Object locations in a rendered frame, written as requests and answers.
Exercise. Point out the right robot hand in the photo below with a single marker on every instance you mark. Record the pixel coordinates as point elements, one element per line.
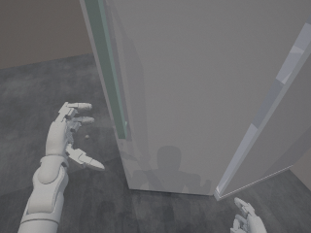
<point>252,223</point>

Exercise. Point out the left robot hand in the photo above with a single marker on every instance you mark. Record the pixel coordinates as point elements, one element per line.
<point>60,133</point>

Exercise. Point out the handle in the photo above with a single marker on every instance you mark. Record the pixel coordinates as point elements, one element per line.
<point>99,28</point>

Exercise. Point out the fridge door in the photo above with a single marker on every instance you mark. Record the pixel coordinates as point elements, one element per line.
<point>192,76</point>

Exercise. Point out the robot left forearm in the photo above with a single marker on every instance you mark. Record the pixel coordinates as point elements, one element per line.
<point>44,207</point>

